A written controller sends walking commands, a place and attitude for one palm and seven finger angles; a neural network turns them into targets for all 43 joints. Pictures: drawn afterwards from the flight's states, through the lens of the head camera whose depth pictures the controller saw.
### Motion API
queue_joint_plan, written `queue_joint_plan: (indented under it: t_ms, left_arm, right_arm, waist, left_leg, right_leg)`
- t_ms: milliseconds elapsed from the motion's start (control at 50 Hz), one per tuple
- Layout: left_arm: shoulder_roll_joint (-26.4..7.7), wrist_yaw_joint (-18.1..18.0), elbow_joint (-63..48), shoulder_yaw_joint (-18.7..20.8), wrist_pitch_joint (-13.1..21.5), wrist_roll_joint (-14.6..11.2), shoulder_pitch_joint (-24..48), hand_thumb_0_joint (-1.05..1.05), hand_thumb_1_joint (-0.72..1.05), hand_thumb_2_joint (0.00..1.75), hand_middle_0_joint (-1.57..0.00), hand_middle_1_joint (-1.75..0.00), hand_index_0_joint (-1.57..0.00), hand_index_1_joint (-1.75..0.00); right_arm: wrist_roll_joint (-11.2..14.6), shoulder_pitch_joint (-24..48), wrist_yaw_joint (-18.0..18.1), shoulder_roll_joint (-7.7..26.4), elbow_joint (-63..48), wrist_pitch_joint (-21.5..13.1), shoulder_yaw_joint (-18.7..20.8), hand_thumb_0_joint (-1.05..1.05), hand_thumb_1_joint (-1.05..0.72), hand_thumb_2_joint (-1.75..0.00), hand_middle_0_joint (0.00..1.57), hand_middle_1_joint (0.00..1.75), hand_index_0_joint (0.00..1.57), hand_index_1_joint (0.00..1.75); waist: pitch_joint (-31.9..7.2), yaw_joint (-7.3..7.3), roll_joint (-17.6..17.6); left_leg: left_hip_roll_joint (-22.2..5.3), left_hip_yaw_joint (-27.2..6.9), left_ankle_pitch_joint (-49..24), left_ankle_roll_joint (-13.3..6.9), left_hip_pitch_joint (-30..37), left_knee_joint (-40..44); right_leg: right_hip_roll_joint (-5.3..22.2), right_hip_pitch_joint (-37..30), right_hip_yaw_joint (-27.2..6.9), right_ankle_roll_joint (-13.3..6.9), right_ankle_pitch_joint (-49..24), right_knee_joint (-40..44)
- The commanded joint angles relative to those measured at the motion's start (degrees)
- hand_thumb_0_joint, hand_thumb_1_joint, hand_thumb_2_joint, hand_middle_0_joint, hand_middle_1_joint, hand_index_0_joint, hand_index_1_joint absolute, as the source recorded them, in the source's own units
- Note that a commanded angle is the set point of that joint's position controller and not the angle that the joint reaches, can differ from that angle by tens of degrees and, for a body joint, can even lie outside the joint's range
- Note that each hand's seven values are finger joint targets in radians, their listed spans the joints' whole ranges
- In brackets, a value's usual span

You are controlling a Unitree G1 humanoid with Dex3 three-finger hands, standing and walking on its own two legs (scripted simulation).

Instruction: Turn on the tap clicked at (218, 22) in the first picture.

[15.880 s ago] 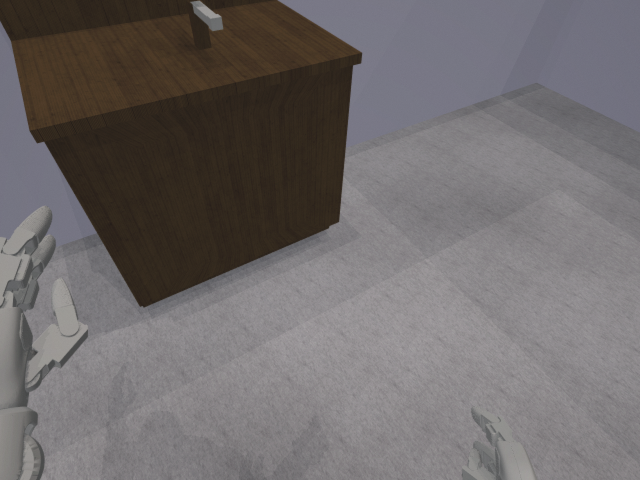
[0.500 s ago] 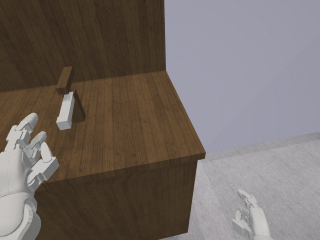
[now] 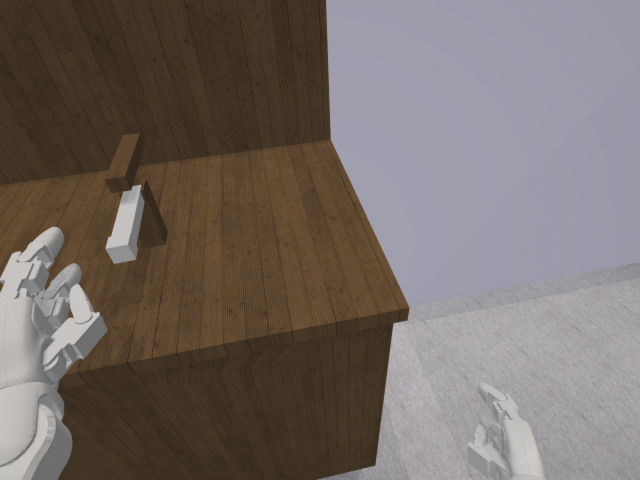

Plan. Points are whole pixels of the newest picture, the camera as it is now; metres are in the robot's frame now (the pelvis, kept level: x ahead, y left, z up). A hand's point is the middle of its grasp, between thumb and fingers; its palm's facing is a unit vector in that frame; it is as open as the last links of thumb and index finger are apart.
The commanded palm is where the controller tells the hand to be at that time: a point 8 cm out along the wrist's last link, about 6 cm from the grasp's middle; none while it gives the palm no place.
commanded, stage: reach beside the lever's end, fingers flat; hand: left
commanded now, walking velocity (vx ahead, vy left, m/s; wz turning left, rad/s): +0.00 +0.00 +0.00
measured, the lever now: (122, 248) +0.34 +0.32 +0.14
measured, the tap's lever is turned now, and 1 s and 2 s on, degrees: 2 2 2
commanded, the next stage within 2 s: none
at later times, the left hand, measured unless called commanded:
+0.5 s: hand (95, 301) +0.23 +0.28 +0.17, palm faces +0.54 -0.84 -0.10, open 7.5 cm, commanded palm +0.18 +0.32 +0.17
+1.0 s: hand (92, 284) +0.26 +0.31 +0.15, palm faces +0.56 -0.82 -0.09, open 7.6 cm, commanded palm +0.22 +0.35 +0.16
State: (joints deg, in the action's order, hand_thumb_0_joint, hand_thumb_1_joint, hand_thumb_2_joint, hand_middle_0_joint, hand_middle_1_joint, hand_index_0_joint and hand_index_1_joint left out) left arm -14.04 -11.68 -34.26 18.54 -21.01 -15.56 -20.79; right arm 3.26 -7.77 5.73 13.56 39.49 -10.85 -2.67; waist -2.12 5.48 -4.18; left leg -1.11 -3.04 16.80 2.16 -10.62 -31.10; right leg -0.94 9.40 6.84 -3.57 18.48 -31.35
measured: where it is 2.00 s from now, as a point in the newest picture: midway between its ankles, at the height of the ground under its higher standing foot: outside the picture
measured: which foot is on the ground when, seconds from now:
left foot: down 0.00-1.00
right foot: down 0.00-1.00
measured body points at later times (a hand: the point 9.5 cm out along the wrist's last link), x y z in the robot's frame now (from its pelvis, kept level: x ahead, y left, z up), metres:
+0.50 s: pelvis +0.00 +0.01 +0.00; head -0.03 -0.02 +0.45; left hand +0.19 +0.32 +0.18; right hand +0.20 -0.21 -0.07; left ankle +0.00 +0.15 -0.73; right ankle -0.01 -0.07 -0.73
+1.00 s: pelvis +0.00 +0.02 +0.00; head -0.01 +0.00 +0.45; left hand +0.23 +0.35 +0.16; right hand +0.20 -0.21 -0.08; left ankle +0.00 +0.15 -0.73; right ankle -0.01 -0.07 -0.73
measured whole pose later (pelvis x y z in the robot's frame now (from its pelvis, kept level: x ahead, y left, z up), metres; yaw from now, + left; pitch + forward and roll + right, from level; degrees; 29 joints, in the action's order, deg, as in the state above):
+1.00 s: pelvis +0.00 +0.02 +0.00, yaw -1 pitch -2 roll +0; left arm -17.0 -8.9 -8.9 23.9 -14.2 -14.1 -4.7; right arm 3.4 -8.0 7.0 13.8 40.8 -9.6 -1.8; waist -0.3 3.9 -2.8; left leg -0.2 -1.7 15.6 0.8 -11.5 -28.9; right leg -0.1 10.6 5.5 -2.2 16.7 -29.0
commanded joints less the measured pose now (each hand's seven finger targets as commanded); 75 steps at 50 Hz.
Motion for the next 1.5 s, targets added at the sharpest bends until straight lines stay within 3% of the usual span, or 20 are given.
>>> queue_joint_plan:
  t_ms: [0,160,200,260,300,340,400,420,460,540,600,740,880,900,1080,1100,1160,1200,1300,1480]
  left_arm:
    - [-10.1,0.5,-10.9,5.6,5.7,1.0,8.9,0.00,0.90,0.90,-0.20,-0.30,-0.20,-0.30]
    - [-10.6,0.5,-6.7,6.1,6.2,0.8,12.9,0.00,0.90,0.90,-0.20,-0.30,-0.20,-0.30]
    - [-11.7,0.2,-6.2,7.3,6.7,1.2,13.6,0.00,0.90,0.90,-0.20,-0.30,-0.20,-0.30]
    - [-11.6,0.5,-4.0,6.8,7.0,1.0,14.7,0.00,0.90,0.90,-0.20,-0.29,-0.20,-0.29]
    - [-12.4,0.7,-2.9,7.5,7.2,1.2,16.4,0.00,0.90,0.90,-0.20,-0.29,-0.20,-0.29]
    - [-10.9,0.8,-2.0,5.8,7.3,1.1,17.5,0.00,0.90,0.90,-0.19,-0.28,-0.19,-0.28]
    - [-13.5,0.5,-0.7,8.3,7.6,1.7,18.2,0.00,0.90,0.90,-0.19,-0.28,-0.19,-0.28]
    - [-11.5,0.6,-1.2,6.1,7.7,1.7,19.0,0.00,0.90,0.90,-0.19,-0.27,-0.19,-0.27]
    - [-12.7,0.6,1.4,7.6,7.6,1.3,19.4,0.00,0.90,0.90,-0.19,-0.27,-0.19,-0.27]
    - [-13.6,0.8,3.2,8.4,8.1,1.5,21.6,0.00,0.90,0.90,-0.19,-0.26,-0.19,-0.26]
    - [-15.1,1.0,3.9,9.9,8.6,1.7,22.1,0.00,0.90,0.90,-0.18,-0.25,-0.18,-0.25]
    - [-13.8,2.1,6.5,8.6,10.4,1.6,23.1,0.00,0.90,0.90,-0.18,-0.23,-0.18,-0.23]
    - [-17.0,2.7,11.5,10.8,10.9,1.8,27.2,0.00,0.90,0.90,-0.17,-0.21,-0.17,-0.21]
    - [-17.8,2.6,11.8,11.5,11.2,2.2,27.6,0.00,0.90,0.90,-0.17,-0.21,-0.17,-0.21]
    - [-17.9,3.8,17.7,11.0,13.0,2.3,30.5,0.00,0.90,0.90,-0.16,-0.19,-0.16,-0.19]
    - [-19.0,3.7,17.9,12.0,13.1,2.8,30.4,0.00,0.90,0.90,-0.16,-0.19,-0.16,-0.19]
    - [-18.6,3.8,20.0,11.4,13.2,2.5,33.4,0.00,0.90,0.90,-0.16,-0.18,-0.16,-0.18]
    - [-21.2,3.6,21.8,13.5,13.5,2.9,35.2,0.00,0.90,0.90,-0.16,-0.17,-0.16,-0.17]
    - [-21.3,4.2,23.0,12.9,15.9,3.8,37.0,0.00,0.90,0.90,-0.15,-0.16,-0.15,-0.16]
    - [-24.3,5.8,32.0,14.4,17.0,3.5,42.2,0.00,0.90,0.90,-0.15,-0.15,-0.15,-0.15]
  right_arm:
    - [-0.1,10.2,0.5,5.3,-9.6,-4.6,1.8,0.00,-0.90,-0.90,0.20,0.30,0.20,0.30]
    - [-0.1,10.0,1.0,5.3,-9.6,-4.6,1.9,0.00,-0.90,-0.90,0.20,0.30,0.20,0.30]
    - [-0.1,10.1,1.0,5.3,-9.0,-4.6,1.9,0.00,-0.90,-0.90,0.20,0.30,0.20,0.30]
    - [-0.1,9.5,1.1,5.6,-9.1,-4.5,2.0,0.00,-0.90,-0.90,0.20,0.30,0.20,0.30]
    - [0.2,10.0,1.2,5.5,-8.5,-4.4,1.9,0.00,-0.90,-0.90,0.20,0.30,0.20,0.30]
    - [0.0,9.9,1.3,5.5,-9.1,-4.6,1.9,0.00,-0.90,-0.90,0.20,0.30,0.20,0.30]
    - [-0.1,9.9,1.5,5.6,-8.3,-4.3,2.0,0.00,-0.90,-0.90,0.20,0.30,0.20,0.30]
    - [-0.1,10.1,1.4,5.4,-8.9,-4.2,1.9,0.00,-0.90,-0.90,0.20,0.30,0.20,0.30]
    - [-0.2,9.4,1.5,5.7,-8.6,-4.1,2.0,0.00,-0.90,-0.90,0.20,0.30,0.20,0.30]
    - [-0.1,9.3,1.6,5.9,-8.5,-3.4,2.2,0.00,-0.90,-0.90,0.20,0.30,0.20,0.30]
    - [0.0,9.3,1.5,5.9,-8.1,-3.0,2.3,0.00,-0.90,-0.90,0.20,0.30,0.20,0.30]
    - [-0.1,8.2,1.5,6.1,-8.4,-3.0,2.6,0.00,-0.90,-0.90,0.20,0.30,0.20,0.30]
    - [0.0,7.7,1.8,6.7,-7.9,-2.3,2.9,0.00,-0.90,-0.90,0.20,0.30,0.20,0.30]
    - [0.1,8.2,1.8,6.5,-7.5,-2.1,2.8,0.00,-0.90,-0.90,0.20,0.30,0.20,0.30]
    - [-0.1,6.6,1.7,7.2,-7.5,-2.0,3.2,0.00,-0.90,-0.90,0.20,0.30,0.20,0.30]
    - [0.1,7.2,1.7,7.0,-7.4,-1.7,3.1,0.00,-0.90,-0.90,0.20,0.30,0.20,0.30]
    - [0.0,6.3,1.7,7.4,-7.6,-1.4,3.2,0.00,-0.90,-0.90,0.20,0.30,0.20,0.30]
    - [0.2,6.5,1.9,7.4,-6.8,-1.0,3.2,0.00,-0.90,-0.90,0.20,0.30,0.20,0.30]
    - [-0.2,5.4,1.6,7.5,-6.9,-1.1,3.5,0.00,-0.90,-0.90,0.20,0.30,0.20,0.30]
    - [0.2,3.3,1.9,8.5,-6.3,-0.6,3.8,0.00,-0.90,-0.90,0.20,0.30,0.20,0.30]
  waist:
    - [-3.5,0.10,2.6]
    - [-3.3,-0.13,3.1]
    - [-3.3,0.04,0.2]
    - [-3.7,-0.38,3.4]
    - [-3.1,-0.46,0.4]
    - [-2.9,-0.72,2.4]
    - [-4.3,-0.24,0.8]
    - [-4.6,-0.66,0.0]
    - [-4.3,-0.64,3.0]
    - [-5.1,-0.97,2.7]
    - [-5.8,-0.67,-0.7]
    - [-6.5,-1.16,1.6]
    - [-6.8,-1.42,2.6]
    - [-6.6,-1.13,-0.8]
    - [-8.2,-1.64,1.5]
    - [-8.0,-1.18,-0.8]
    - [-8.2,-1.98,2.9]
    - [-7.4,-1.99,0.5]
    - [-10.6,-2.00,-1.4]
    - [-8.5,-3.49,2.6]
  left_leg:
    - [1.7,1.3,-11.6,-3.5,1.1,2.8]
    - [2.0,1.1,-9.9,-3.5,0.4,3.7]
    - [2.0,1.2,-10.0,-3.3,0.7,4.0]
    - [2.0,1.1,-9.6,-3.5,0.0,4.1]
    - [1.9,1.1,-9.0,-3.3,0.5,4.4]
    - [2.0,1.0,-8.3,-3.4,0.5,4.7]
    - [2.0,1.1,-9.3,-3.3,0.7,4.9]
    - [2.2,1.1,-9.6,-3.3,1.3,5.1]
    - [2.0,0.9,-9.8,-3.3,0.4,5.1]
    - [2.0,1.2,-11.2,-3.4,1.0,5.2]
    - [2.0,1.5,-12.6,-3.1,1.6,5.1]
    - [1.9,1.4,-14.1,-3.2,2.0,5.2]
    - [1.9,1.3,-14.0,-3.2,1.4,5.2]
    - [2.1,1.5,-13.9,-3.1,1.8,5.3]
    - [2.0,1.5,-15.3,-3.1,1.6,5.1]
    - [2.0,1.5,-15.6,-2.9,1.6,5.3]
    - [2.0,1.4,-15.2,-3.2,0.9,5.1]
    - [2.1,1.6,-14.0,-3.2,0.7,5.1]
    - [2.1,1.8,-16.5,-3.1,1.7,4.3]
    - [2.2,1.9,-13.3,-3.6,-1.2,4.1]
  right_leg:
    - [2.5,1.1,-4.3,3.3,-12.7,7.2]
    - [2.4,1.4,-4.5,3.4,-10.0,7.8]
    - [2.4,1.2,-4.5,3.1,-9.8,7.9]
    - [2.2,1.1,-4.6,3.3,-9.5,7.9]
    - [2.2,1.6,-4.7,3.0,-8.5,8.4]
    - [2.1,2.0,-4.4,3.1,-7.4,8.4]
    - [2.0,0.7,-4.5,2.9,-8.4,8.3]
    - [2.1,1.0,-4.4,2.9,-8.8,7.9]
    - [1.9,0.7,-4.3,3.1,-9.4,8.0]
    - [1.8,0.2,-4.3,3.0,-11.1,7.7]
    - [1.9,-0.3,-4.4,2.7,-13.0,7.5]
    - [1.6,-0.3,-3.8,2.7,-14.8,6.8]
    - [1.5,-0.4,-3.9,2.6,-14.5,6.9]
    - [1.5,-0.3,-4.1,2.4,-14.2,7.1]
    - [1.4,-0.7,-3.7,2.4,-16.6,6.3]
    - [1.3,-0.9,-3.6,2.1,-16.5,6.2]
    - [1.2,-0.4,-3.6,2.5,-16.5,6.2]
    - [1.3,0.2,-4.0,2.4,-15.2,6.7]
    - [1.2,-0.7,-3.9,2.2,-17.9,5.5]
    - [1.1,1.3,-4.1,2.6,-15.8,6.0]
